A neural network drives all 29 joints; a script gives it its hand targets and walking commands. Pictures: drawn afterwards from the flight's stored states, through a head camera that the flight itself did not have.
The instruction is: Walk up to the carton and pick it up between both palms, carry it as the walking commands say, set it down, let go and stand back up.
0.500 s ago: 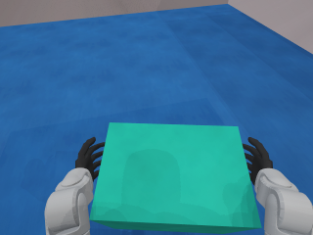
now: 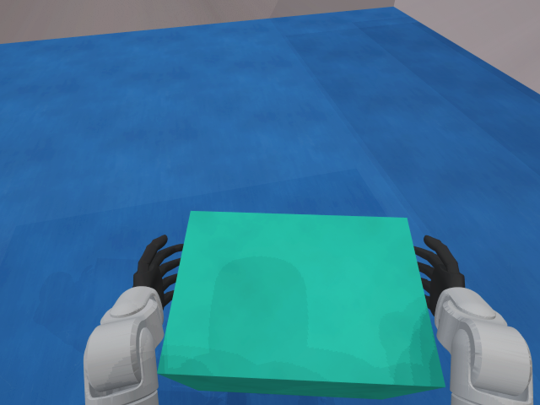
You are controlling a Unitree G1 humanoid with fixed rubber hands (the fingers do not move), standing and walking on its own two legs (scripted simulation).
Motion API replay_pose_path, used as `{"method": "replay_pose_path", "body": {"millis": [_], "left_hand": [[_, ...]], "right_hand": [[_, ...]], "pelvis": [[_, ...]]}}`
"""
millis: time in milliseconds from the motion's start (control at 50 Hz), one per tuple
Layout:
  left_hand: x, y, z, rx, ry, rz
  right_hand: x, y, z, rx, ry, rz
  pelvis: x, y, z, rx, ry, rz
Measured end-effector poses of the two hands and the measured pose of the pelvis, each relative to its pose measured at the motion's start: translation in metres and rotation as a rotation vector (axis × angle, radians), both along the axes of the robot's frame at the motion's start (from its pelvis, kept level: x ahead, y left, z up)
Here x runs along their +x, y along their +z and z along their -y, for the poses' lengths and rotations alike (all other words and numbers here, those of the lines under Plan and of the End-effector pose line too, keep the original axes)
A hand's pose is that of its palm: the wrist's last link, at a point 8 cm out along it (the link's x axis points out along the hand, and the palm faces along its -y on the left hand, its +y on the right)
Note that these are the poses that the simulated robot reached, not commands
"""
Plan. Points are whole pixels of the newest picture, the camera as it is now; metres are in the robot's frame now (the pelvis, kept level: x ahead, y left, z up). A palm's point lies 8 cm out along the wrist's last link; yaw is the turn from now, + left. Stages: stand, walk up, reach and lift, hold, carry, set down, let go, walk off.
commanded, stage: carry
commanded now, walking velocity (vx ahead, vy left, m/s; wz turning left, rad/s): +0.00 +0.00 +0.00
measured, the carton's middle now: (293, 311) +0.25 +0.00 +0.01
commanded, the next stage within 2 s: hold in 0.12 s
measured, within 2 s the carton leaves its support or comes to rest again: neither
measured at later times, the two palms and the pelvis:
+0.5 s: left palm (164, 286) +0.26 +0.18 +0.06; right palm (425, 268) +0.29 -0.19 +0.06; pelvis +0.00 -0.01 +0.01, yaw +2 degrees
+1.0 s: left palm (167, 298) +0.27 +0.19 +0.02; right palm (411, 279) +0.30 -0.19 +0.02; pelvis +0.01 -0.03 +0.01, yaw +3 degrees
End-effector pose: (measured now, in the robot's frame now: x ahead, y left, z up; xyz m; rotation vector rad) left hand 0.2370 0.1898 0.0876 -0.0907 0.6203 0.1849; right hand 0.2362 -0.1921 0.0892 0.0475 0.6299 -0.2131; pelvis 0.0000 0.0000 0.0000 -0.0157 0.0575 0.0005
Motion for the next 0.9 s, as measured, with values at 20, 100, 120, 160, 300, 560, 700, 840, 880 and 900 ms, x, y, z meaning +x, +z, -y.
{"method": "replay_pose_path", "body": {"millis": [20,100,120,160,300,560,700,840,880,900], "left_hand": [[0.000,0.000,0.000,0.000,0.000,0.000],[0.001,-0.001,-0.002,0.000,-0.002,0.001],[0.001,-0.001,-0.002,0.000,-0.002,0.001],[0.009,-0.016,-0.002,0.045,-0.031,-0.030],[0.015,-0.063,-0.007,0.101,-0.036,-0.094],[0.027,-0.022,0.009,0.086,0.038,0.010],[0.028,-0.018,0.007,0.074,0.055,0.016],[0.024,-0.041,-0.004,0.064,0.066,-0.036],[0.025,-0.049,-0.004,0.061,0.060,-0.047],[0.025,-0.053,-0.003,0.059,0.057,-0.051]], "right_hand": [[0.000,0.000,0.000,0.000,0.000,0.000],[0.000,-0.001,-0.002,-0.001,-0.001,0.001],[0.000,-0.001,-0.002,-0.001,-0.001,0.001],[0.009,-0.015,-0.003,-0.044,0.023,-0.034],[0.035,-0.057,-0.010,-0.166,0.152,-0.097],[0.060,-0.025,0.004,-0.080,0.137,0.010],[0.064,-0.022,0.002,-0.057,0.141,0.016],[0.065,-0.043,-0.007,-0.039,0.156,-0.038],[0.064,-0.051,-0.007,-0.041,0.153,-0.051],[0.064,-0.055,-0.007,-0.042,0.150,-0.057]], "pelvis": [[0.000,0.000,0.000,0.000,0.000,0.000],[0.000,0.000,-0.002,0.000,-0.001,-0.002],[0.000,0.000,-0.002,0.000,-0.002,-0.002],[-0.006,0.003,-0.003,0.003,-0.002,0.069],[-0.011,0.007,-0.002,0.017,0.012,0.111],[0.002,0.013,0.017,0.038,0.040,0.179],[0.005,0.013,0.030,0.036,0.039,0.198],[0.004,0.012,0.036,0.031,0.064,0.179],[0.004,0.012,0.036,0.029,0.067,0.166],[0.004,0.012,0.035,0.029,0.067,0.159]]}}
